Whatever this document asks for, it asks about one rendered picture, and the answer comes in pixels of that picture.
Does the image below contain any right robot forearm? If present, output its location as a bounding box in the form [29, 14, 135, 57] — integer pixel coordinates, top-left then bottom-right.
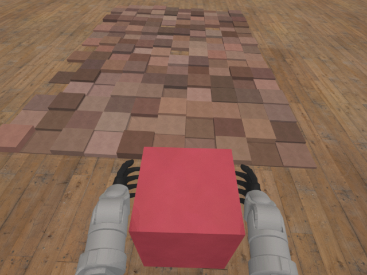
[244, 190, 299, 275]

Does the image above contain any left robot forearm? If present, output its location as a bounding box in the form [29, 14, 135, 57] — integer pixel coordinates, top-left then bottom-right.
[75, 184, 130, 275]

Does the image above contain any carton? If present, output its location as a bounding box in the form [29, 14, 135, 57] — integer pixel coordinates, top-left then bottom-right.
[128, 147, 245, 269]

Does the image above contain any robot left hand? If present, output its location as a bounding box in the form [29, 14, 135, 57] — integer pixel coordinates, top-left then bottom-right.
[112, 159, 140, 198]

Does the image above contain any robot right hand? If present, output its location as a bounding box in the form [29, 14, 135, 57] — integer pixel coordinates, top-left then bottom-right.
[235, 164, 261, 204]

